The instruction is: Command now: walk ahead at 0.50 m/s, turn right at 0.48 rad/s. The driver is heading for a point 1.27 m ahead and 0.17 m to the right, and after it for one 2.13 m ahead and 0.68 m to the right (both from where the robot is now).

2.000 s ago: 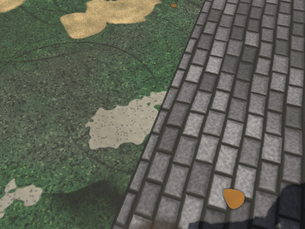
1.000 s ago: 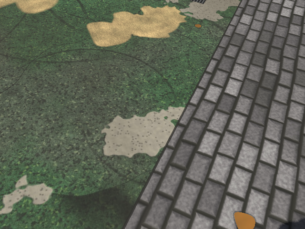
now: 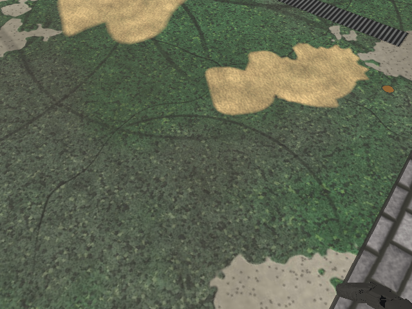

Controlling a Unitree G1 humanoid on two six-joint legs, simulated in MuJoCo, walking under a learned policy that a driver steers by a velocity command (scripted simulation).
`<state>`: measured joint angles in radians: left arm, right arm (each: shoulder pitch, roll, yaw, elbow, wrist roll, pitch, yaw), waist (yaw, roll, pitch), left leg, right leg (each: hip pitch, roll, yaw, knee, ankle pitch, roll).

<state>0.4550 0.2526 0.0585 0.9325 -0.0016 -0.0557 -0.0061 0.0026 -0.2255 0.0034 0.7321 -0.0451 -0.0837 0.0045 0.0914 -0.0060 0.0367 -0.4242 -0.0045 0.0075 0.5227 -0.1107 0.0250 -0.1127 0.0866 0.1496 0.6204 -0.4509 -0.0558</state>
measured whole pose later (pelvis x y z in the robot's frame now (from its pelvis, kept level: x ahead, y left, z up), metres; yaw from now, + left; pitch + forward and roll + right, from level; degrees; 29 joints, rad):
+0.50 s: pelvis +0.25 -0.04 -0.01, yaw -18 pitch +2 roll +1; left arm 0.01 0.24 0.04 0.69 0.05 -0.01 -0.06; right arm 0.43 -0.24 -0.04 0.91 -0.02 -0.05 -0.02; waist -0.06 -0.01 0.06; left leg 0.04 0.08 0.30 0.55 -0.49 -0.02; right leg -0.48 0.04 -0.11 0.58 -0.16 -0.16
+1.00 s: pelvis +0.51 -0.13 +0.00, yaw -15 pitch +1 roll +0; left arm 0.40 0.23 0.02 0.92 0.02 -0.08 0.02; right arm 0.13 -0.23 -0.03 0.79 -0.03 -0.01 0.05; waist 0.04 0.03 0.04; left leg -0.58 0.00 0.09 0.63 -0.07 0.08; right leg 0.16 0.10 -0.12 0.17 -0.36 -0.09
